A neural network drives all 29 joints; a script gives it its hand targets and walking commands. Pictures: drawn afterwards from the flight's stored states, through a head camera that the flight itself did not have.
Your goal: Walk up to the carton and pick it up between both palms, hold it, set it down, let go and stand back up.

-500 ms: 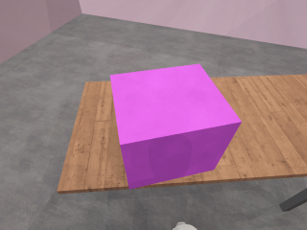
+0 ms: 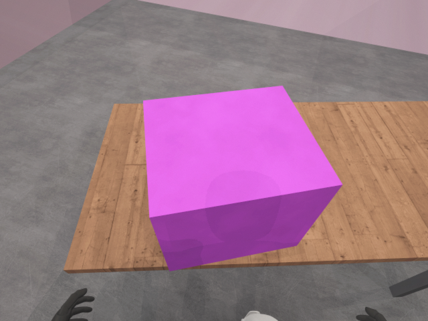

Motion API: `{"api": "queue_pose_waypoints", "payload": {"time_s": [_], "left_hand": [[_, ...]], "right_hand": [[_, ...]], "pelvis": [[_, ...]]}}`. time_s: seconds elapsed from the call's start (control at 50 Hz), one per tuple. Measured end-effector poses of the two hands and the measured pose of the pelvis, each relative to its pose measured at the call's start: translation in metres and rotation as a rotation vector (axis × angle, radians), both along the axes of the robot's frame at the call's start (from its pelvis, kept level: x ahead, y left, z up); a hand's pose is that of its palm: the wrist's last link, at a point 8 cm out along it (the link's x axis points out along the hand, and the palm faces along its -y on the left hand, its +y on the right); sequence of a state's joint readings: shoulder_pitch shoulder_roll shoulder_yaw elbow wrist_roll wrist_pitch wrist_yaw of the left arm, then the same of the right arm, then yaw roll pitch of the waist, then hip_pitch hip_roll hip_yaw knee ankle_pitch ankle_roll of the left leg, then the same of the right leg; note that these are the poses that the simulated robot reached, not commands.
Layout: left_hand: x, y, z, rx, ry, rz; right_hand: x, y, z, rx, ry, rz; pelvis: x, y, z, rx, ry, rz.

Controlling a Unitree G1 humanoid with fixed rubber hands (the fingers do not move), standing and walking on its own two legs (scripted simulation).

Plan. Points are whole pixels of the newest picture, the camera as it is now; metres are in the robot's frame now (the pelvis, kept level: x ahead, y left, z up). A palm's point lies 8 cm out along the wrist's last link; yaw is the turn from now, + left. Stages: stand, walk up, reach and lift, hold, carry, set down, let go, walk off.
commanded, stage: walk up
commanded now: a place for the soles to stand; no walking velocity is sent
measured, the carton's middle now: (225, 178) +0.40 -0.01 +0.02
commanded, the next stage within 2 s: reach and lift in 1.38 s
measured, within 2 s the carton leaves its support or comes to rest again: neither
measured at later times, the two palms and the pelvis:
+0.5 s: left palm out of the picture +0.10 +0.27 -0.08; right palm out of the picture +0.09 -0.31 -0.10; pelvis +0.00 -0.02 +0.03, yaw +0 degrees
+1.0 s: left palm out of the picture +0.09 +0.25 -0.08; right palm out of the picture +0.05 -0.32 -0.10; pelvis +0.00 -0.03 +0.03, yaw +0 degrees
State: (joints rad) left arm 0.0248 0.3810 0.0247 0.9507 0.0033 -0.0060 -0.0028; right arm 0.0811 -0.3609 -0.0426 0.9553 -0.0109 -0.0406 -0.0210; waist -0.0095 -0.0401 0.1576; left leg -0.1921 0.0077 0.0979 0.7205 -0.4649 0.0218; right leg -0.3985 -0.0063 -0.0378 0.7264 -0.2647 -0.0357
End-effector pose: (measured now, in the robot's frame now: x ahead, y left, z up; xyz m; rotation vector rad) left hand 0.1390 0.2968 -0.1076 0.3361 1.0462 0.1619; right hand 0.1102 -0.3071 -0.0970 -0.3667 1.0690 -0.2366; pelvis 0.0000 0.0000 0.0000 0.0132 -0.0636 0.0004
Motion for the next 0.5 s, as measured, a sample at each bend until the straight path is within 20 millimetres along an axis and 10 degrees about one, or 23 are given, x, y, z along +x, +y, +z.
{"api": "queue_pose_waypoints", "payload": {"time_s": [0.5], "left_hand": [[-0.042,-0.026,0.029,0.007,0.104,0.066]], "right_hand": [[-0.025,-0.001,-0.007,0.106,0.105,-0.005]], "pelvis": [[0.002,-0.022,0.027,0.011,0.012,0.007]]}}
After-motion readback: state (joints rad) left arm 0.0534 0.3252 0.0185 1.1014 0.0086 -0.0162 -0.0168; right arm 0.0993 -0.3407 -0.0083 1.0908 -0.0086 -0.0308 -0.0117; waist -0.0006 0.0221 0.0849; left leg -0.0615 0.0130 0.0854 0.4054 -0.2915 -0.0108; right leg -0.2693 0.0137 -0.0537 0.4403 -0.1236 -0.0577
